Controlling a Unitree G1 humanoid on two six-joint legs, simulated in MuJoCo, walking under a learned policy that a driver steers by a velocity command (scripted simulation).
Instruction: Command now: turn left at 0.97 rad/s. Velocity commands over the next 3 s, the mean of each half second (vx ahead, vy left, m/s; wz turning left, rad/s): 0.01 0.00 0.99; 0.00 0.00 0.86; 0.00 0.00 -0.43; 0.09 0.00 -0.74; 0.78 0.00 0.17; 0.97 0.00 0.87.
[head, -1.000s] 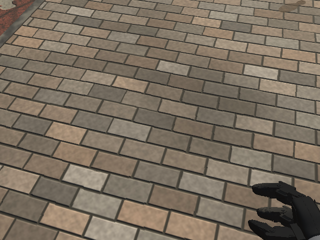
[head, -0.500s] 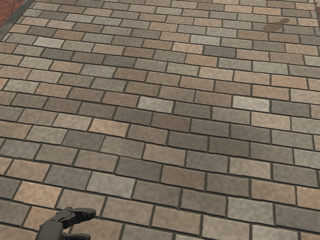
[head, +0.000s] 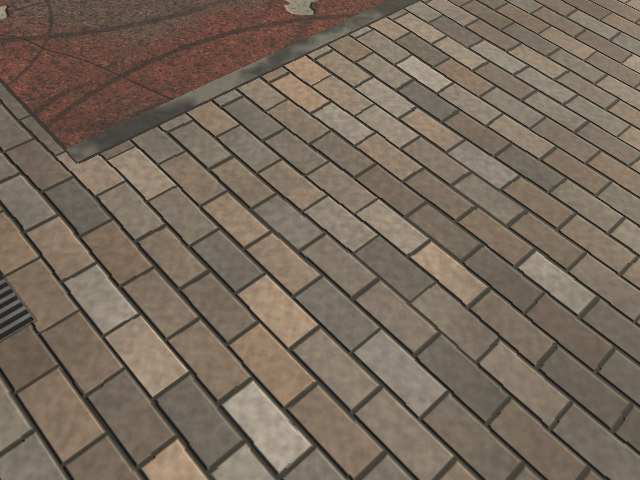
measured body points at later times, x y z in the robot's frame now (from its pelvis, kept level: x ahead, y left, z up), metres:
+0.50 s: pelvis +0.02 -0.03 +0.01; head +0.06 -0.04 +0.46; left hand +0.05 +0.30 -0.06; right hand +0.26 -0.24 -0.10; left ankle -0.04 +0.07 -0.66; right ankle +0.08 -0.11 -0.73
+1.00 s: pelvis -0.01 +0.01 +0.01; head -0.01 +0.06 +0.46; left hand -0.18 +0.26 -0.12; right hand +0.31 -0.03 -0.07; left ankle -0.07 +0.06 -0.73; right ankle +0.10 -0.09 -0.65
